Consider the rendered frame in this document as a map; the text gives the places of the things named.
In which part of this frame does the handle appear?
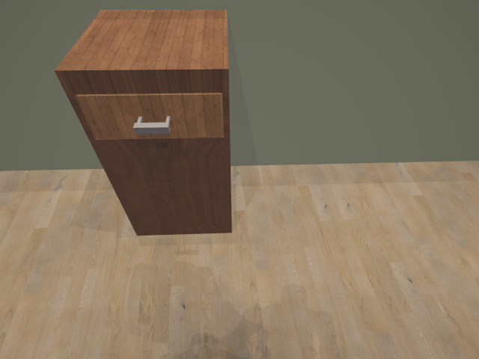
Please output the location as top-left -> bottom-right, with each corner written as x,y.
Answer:
133,116 -> 171,134

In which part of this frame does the cabinet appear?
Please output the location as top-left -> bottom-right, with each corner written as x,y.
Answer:
55,10 -> 232,236

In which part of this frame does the drawer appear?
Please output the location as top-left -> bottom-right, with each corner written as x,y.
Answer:
76,93 -> 222,138

